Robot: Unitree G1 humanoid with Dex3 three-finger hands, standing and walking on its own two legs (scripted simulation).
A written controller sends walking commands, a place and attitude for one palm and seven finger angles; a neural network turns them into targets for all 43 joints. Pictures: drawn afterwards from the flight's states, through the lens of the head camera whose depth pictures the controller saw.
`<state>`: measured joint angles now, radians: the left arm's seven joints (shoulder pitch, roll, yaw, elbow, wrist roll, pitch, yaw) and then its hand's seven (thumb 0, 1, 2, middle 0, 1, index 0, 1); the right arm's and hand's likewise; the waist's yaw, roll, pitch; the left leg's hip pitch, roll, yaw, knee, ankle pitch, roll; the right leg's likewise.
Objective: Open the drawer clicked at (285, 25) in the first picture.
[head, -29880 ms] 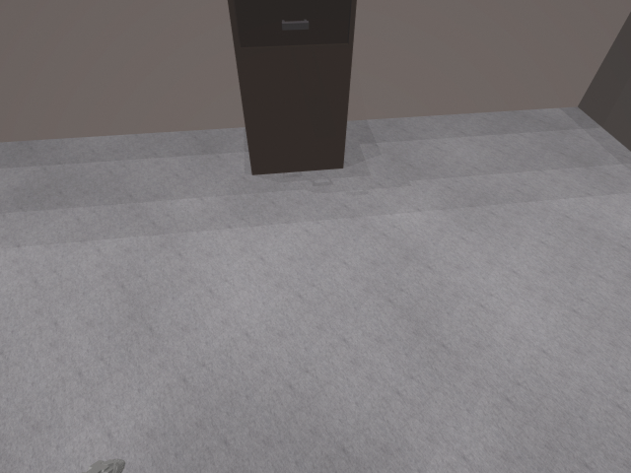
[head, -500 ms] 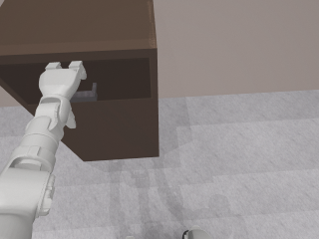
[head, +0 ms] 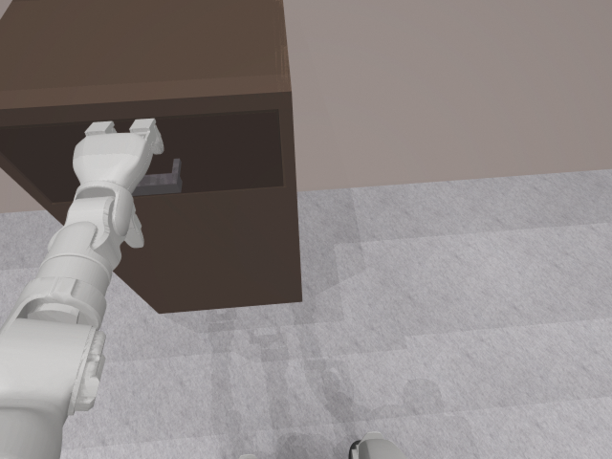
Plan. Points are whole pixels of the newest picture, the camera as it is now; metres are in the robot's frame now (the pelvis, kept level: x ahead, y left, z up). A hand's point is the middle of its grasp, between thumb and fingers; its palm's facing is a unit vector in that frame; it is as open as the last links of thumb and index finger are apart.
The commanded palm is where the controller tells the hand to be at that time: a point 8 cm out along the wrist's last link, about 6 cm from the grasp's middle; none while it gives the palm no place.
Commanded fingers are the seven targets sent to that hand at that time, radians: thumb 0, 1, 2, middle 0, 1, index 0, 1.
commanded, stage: re-aim the fingers above the handle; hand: left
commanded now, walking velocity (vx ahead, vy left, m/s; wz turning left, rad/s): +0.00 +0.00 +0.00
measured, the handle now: (149, 175) +0.55 +0.24 -0.01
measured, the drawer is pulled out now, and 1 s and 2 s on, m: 0.00 0.00 0.00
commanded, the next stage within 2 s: lower the fingers behind the handle in 1.36 s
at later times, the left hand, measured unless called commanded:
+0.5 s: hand (122, 179) +0.49 +0.25 +0.05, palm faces -0.07 +0.03 -1.00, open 13.8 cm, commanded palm +0.48 +0.24 +0.10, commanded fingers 0.00 -0.50 0.30 -0.30 -1.20 -0.30 -1.20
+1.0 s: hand (123, 179) +0.49 +0.25 +0.05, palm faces -0.06 +0.01 -1.00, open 13.8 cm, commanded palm +0.47 +0.24 +0.10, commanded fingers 0.00 -0.50 0.30 -0.30 -1.20 -0.30 -1.20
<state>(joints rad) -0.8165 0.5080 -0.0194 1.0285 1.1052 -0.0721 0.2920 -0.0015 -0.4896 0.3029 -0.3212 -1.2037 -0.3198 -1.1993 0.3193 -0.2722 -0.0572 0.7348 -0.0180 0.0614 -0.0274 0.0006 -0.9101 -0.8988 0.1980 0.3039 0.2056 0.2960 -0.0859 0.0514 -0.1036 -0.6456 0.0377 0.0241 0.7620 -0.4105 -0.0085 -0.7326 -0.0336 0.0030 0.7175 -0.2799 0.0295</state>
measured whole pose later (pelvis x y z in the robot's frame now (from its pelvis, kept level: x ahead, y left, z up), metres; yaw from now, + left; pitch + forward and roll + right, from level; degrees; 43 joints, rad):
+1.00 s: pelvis +0.01 +0.01 +0.00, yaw +0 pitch +19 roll -1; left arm -0.83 0.55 0.00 1.03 1.09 -0.09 0.25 0.00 -0.49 0.30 -0.32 -1.21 -0.32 -1.20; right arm 0.34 -0.26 -0.05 0.74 -0.02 0.08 -0.02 0.00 -0.91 -0.90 0.20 0.30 0.21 0.30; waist -0.09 0.06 -0.12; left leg -0.68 0.04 0.02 0.78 -0.43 0.00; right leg -0.76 -0.03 0.01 0.72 -0.29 0.04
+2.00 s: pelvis +0.00 +0.00 -0.02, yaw +0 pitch +22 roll -1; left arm -0.90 0.55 0.01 1.11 1.12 -0.10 0.33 0.00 -0.49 0.30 -0.33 -1.22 -0.34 -1.24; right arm 0.32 -0.28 -0.04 0.75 -0.04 0.08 -0.01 0.00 -0.91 -0.90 0.20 0.30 0.21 0.30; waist -0.12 0.05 -0.13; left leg -0.82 0.04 0.02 0.88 -0.46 0.00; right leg -0.90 -0.03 0.00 0.82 -0.31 0.03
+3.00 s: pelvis -0.03 +0.00 -0.05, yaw +0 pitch +25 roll -1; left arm -0.99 0.60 -0.03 1.14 1.11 -0.05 0.30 0.00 -0.49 0.30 -0.25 -1.30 -0.32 -1.20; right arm 0.33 -0.28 -0.02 0.73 -0.03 0.05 -0.03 0.00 -0.91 -0.90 0.20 0.30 0.21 0.30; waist -0.14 0.05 -0.14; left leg -1.02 0.03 0.00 1.07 -0.49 0.00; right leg -1.09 -0.04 0.00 0.99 -0.34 0.04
